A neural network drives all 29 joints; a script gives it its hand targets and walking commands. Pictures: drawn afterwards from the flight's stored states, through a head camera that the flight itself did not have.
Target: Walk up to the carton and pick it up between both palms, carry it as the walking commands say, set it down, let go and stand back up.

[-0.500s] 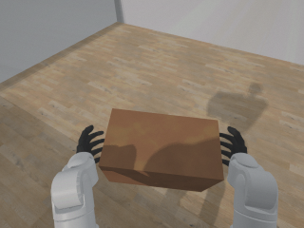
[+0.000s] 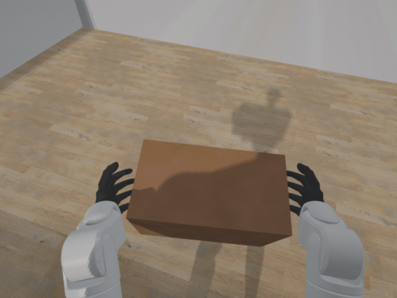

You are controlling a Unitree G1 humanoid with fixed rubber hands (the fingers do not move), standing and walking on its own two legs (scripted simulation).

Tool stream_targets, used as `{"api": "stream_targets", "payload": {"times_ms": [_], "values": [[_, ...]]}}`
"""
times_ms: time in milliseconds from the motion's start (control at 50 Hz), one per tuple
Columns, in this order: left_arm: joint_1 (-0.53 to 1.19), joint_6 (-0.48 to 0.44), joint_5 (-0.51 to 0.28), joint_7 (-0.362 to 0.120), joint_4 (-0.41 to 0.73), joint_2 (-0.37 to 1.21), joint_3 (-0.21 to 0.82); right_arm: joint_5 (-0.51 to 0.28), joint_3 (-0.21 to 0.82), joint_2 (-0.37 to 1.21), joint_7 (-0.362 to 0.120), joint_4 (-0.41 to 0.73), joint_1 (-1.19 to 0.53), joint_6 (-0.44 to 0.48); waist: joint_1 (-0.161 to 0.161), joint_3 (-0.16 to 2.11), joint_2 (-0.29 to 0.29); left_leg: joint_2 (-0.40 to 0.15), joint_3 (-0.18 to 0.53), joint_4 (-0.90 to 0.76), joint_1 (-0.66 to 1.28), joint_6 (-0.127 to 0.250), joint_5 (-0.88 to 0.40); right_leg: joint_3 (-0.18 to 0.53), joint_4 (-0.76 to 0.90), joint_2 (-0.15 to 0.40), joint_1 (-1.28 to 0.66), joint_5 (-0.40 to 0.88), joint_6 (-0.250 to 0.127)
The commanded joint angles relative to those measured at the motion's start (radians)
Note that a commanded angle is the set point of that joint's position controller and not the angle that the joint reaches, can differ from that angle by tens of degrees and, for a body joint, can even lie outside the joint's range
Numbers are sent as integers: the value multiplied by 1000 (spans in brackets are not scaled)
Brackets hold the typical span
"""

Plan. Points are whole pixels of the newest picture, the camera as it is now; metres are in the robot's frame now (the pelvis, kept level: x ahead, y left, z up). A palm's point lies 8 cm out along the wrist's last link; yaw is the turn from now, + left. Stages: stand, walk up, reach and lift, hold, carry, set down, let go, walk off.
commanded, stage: carry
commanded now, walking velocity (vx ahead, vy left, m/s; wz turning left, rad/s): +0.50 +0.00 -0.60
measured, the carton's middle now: (207, 197) +0.31 +0.00 +0.04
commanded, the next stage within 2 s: none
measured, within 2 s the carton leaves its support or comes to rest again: neither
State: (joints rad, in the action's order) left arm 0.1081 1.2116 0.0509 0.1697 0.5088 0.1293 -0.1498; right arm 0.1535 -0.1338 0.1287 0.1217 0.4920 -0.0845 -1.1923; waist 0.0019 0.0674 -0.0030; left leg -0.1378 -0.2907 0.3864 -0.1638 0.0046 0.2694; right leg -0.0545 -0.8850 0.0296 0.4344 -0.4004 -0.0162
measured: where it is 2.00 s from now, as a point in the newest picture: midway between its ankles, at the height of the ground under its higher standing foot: (291, 186)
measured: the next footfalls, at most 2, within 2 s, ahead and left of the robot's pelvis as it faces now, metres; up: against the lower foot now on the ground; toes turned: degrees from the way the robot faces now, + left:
right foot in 0.24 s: +0.20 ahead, -0.17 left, +0.00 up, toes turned -10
left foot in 0.60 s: +0.58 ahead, -0.06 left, +0.00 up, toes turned -8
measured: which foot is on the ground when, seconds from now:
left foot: down 0.00-0.28, up 0.30-0.58, down 0.60-1.00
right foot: up 0.00-0.22, down 0.24-0.64, up 0.66-1.00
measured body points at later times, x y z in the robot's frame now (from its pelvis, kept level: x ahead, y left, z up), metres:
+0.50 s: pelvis +0.27 -0.11 -0.03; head +0.32 -0.13 +0.42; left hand +0.57 +0.01 +0.04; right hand +0.50 -0.33 +0.02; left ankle +0.35 +0.01 -0.69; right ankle +0.16 -0.17 -0.75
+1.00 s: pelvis +0.52 -0.23 -0.02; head +0.53 -0.24 +0.43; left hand +0.84 -0.23 +0.07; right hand +0.64 -0.52 +0.07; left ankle +0.54 -0.06 -0.75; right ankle +0.45 -0.36 -0.74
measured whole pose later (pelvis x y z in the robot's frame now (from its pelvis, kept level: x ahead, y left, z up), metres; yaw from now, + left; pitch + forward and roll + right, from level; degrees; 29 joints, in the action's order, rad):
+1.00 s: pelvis +0.52 -0.23 -0.02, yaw -31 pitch +3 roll +0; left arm 0.11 1.22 0.09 0.14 0.48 0.13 -0.14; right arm 0.15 -0.12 0.13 0.13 0.51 -0.05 -1.20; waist 0.01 0.05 0.00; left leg -0.24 -0.35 0.52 -0.14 -0.10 0.35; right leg -0.02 -0.68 0.06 0.38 -0.31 -0.01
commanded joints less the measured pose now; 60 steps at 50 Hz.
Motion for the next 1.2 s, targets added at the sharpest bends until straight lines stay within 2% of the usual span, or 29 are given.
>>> {"api": "stream_targets", "payload": {"times_ms": [0, 80, 140, 160, 180, 200, 220, 260, 320, 400, 460, 500, 520, 540, 560, 580, 620, 660, 820, 900, 920, 940, 960, 980, 1000, 1020, 1120, 1160, 1180], "values": [[408, 26, -330, -265, 21, 868, 742, -452, 703, 785, -241, 104, -457, -6, 16, 136, -162, -266, 118, -196, 294, 54, -220, -130, 93, 31, 259, 176, 29], [449, 41, -322, -248, 26, 874, 740, -470, 703, 795, -250, 100, -501, -24, 10, 83, -228, -251, -2, -117, 302, 7, -543, -190, 181, 16, 210, 218, 18], [451, 53, -328, -246, 29, 840, 736, -448, 679, 754, -243, 74, -462, -38, -13, 170, -287, -204, -87, 127, 245, -34, -824, -260, 255, -83, -51, 166, 8], [480, 54, -336, -243, 31, 861, 754, -445, 672, 765, -240, 60, -441, -40, -21, 229, -232, -159, -112, 334, 240, -52, -939, -268, 367, -153, -175, 175, -18], [443, 48, -342, -247, 28, 880, 749, -454, 693, 780, -238, 99, -516, -35, -73, 284, -140, -109, -85, 629, 15, -89, -849, -99, 422, -138, -451, 219, -75], [449, 41, -352, -247, 35, 873, 749, -440, 696, 788, -234, 119, -497, -34, -51, 322, 157, 8, -32, 908, -335, -123, -231, 361, 454, 134, -648, 542, -180], [417, 36, -349, -247, 2, 866, 728, -447, 720, 796, -230, 121, -475, -32, -25, 322, 343, 118, 127, 1080, -635, -125, 386, 659, 417, 261, -829, 1039, -294], [480, 10, -404, -262, 106, 935, 773, -469, 727, 869, -234, 128, -486, -5, -20, 327, 125, 34, 256, 1131, -770, -99, 371, 551, 401, 226, -844, 1147, -225], [477, -35, -440, -275, 177, 1020, 805, -478, 763, 989, -234, 128, -434, 41, -31, 344, 58, 16, 250, 938, -802, -121, 275, 413, 386, 167, -873, 1259, -161], [365, -71, -424, -299, 109, 1046, 792, -482, 795, 971, -221, 219, -458, 91, -27, 377, 153, 31, 236, 607, -654, -119, 111, 372, 415, 165, -727, 1171, -201], [378, -90, -422, -308, 115, 1039, 797, -489, 796, 958, -216, 237, -468, 107, -14, 341, 193, 85, 176, 298, -402, -90, -97, 234, 438, 116, -553, 1057, -158], [352, -93, -421, -308, 122, 1009, 782, -480, 780, 938, -208, 244, -457, 106, -15, 358, 207, 158, 94, 128, -184, -71, -198, 175, 357, 64, -471, 1178, -108], [311, -85, -406, -304, 99, 994, 778, -474, 775, 928, -212, 209, -400, 100, 10, 386, 138, 161, 97, 18, 20, -55, -296, 135, 240, 37, -376, 1135, -75], [326, -76, -388, -300, 96, 967, 763, -479, 768, 913, -211, 192, -405, 92, 41, 473, 66, 64, 210, 44, 299, 5, -320, 124, 48, 10, -150, 943, -27], [286, -60, -367, -296, 86, 935, 749, -472, 761, 854, -215, 189, -404, 82, 49, 522, -240, -278, 591, 18, 536, 122, -391, 71, -262, -104, 182, 291, 23], [353, -55, -377, -286, 140, 901, 768, -479, 751, 858, -226, 161, -391, 74, 36, 576, -356, -380, 708, 5, 583, 201, -381, 82, -506, -120, 230, -120, 23], [368, -47, -360, -275, 114, 864, 767, -470, 747, 868, -229, 110, -359, 57, 37, 455, -231, -374, 610, -64, 458, 193, -300, 121, -529, -21, 263, -72, 2], [407, -44, -388, -283, 145, 895, 798, -449, 741, 907, -228, 99, -333, 57, 18, 361, -103, -280, 470, -143, 278, 110, -124, 88, -267, 49, 172, -9, -6], [363, -2, -315, -277, 61, 868, 730, -470, 758, 846, -248, 111, -423, 8, -6, 162, -225, -273, 99, -196, 46, 0, 131, -72, 219, 41, -17, 111, 24], [393, 16, -324, -276, 45, 912, 727, -495, 789, 858, -246, 182, -501, -12, -13, 234, -150, -230, 0, 31, 63, -51, 45, -142, 365, -25, -160, 196, 13], [375, 20, -336, -274, 32, 932, 734, -488, 787, 849, -238, 203, -519, -16, -30, 262, -48, -157, -27, 211, 16, -76, -113, -121, 396, -86, -268, 153, -5], [321, 17, -343, -275, 14, 940, 715, -495, 804, 866, -235, 213, -544, -19, -62, 284, 57, -90, -40, 444, -138, -107, -215, 37, 462, -39, -427, 143, -66], [338, 14, -351, -275, 38, 919, 717, -484, 797, 870, -231, 213, -527, -23, -50, 291, 302, 17, -12, 695, -416, -148, 145, 413, 509, 162, -571, 409, -145], [344, 18, -366, -272, 26, 915, 722, -489, 796, 874, -225, 203, -520, -25, -39, 305, 359, 62, 97, 786, -630, -133, 473, 555, 437, 235, -730, 757, -216], [328, 19, -363, -273, 16, 897, 699, -492, 794, 867, -225, 174, -512, -28, -36, 298, 298, 54, 163, 862, -696, -128, 523, 573, 406, 246, -731, 1031, -217], [354, 14, -378, -275, 51, 921, 723, -492, 776, 903, -227, 118, -471, -25, -35, 295, 158, 39, 200, 841, -728, -125, 471, 529, 402, 235, -746, 1092, -205], [365, -37, -415, -278, 140, 1025, 774, -506, 789, 979, -220, 190, -428, 26, -32, 366, 261, 51, 218, 373, -565, -126, 271, 416, 343, 183, -725, 1097, -185], [332, -58, -423, -274, 154, 1053, 796, -507, 782, 977, -218, 234, -387, 52, 7, 459, 179, 70, 164, -8, -106, -84, -97, 181, 119, 67, -513, 1213, -89], [357, -72, -440, -276, 183, 1052, 806, -505, 775, 995, -219, 235, -359, 66, 56, 537, 137, -24, 204, -58, 276, -51, -445, 88, -77, 6, -235, 1005, -30]]}}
